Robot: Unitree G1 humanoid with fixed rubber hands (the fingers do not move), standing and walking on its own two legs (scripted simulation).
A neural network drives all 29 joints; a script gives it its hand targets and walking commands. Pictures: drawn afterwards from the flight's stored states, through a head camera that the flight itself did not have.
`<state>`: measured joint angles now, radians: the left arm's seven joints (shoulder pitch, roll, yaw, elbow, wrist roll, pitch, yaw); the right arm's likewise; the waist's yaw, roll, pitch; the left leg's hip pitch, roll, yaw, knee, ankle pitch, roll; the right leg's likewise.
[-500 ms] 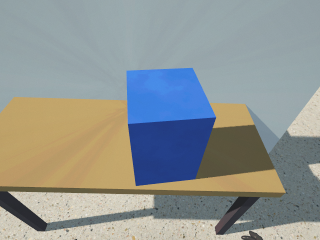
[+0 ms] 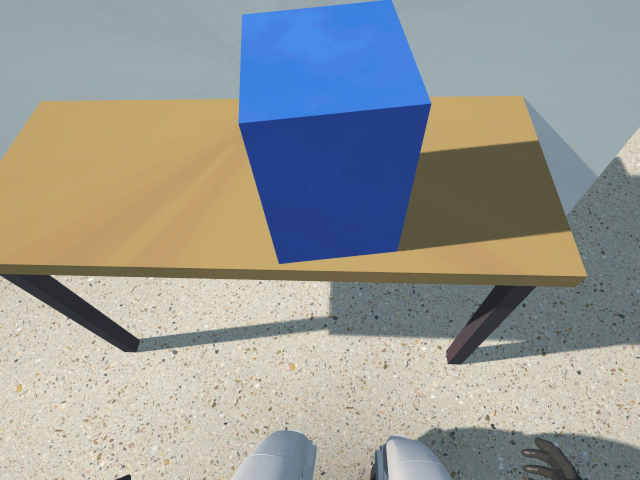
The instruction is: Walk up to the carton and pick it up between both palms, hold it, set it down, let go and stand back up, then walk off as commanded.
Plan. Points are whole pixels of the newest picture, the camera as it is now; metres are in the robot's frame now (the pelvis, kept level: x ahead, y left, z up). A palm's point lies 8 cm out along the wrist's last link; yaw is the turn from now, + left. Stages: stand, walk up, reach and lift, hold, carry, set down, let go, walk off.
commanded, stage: walk off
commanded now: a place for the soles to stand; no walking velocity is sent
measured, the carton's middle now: (328, 146) +0.55 +0.02 +0.05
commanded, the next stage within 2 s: none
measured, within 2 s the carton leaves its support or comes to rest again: neither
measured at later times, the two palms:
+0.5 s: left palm out of the picture -0.05 +0.34 -0.10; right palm out of the picture -0.04 -0.25 -0.10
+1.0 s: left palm out of the picture -0.20 +0.30 -0.06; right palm out of the picture -0.26 -0.31 -0.11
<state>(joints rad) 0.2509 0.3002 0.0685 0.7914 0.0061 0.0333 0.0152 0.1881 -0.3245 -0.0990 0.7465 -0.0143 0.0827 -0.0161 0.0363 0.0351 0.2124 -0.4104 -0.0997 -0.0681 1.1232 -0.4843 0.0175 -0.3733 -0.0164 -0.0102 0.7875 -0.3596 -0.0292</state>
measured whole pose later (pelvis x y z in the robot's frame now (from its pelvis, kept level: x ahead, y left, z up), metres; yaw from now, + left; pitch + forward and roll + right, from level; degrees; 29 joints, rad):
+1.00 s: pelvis -0.31 -0.01 +0.01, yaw -1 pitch -5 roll +3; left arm 0.18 0.32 0.11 0.78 0.01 0.07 0.00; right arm 0.31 -0.37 -0.11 0.75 -0.01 0.09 -0.03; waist -0.02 0.05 0.18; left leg -0.34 -0.15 -0.12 1.02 -0.41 -0.02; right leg -0.36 0.05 -0.05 0.55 -0.11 -0.08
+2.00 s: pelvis -0.43 +0.06 +0.01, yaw +2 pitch -4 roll -2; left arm 0.31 0.32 0.08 0.81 0.01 0.01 0.00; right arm 0.29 -0.37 -0.03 0.75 -0.02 -0.03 0.00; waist -0.01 0.02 0.12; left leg -0.40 -0.02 -0.10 0.71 -0.25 0.01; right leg -0.31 -0.01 0.00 1.00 -0.51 0.00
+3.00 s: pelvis -0.39 +0.04 +0.01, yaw +2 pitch +0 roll +0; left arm 0.23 0.33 0.05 0.81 0.01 -0.01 -0.01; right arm 0.26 -0.37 0.01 0.75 -0.02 -0.04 -0.01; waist 0.01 0.00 0.04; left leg -0.34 -0.03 -0.06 0.70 -0.36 0.00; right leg -0.29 0.00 -0.01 0.71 -0.42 -0.02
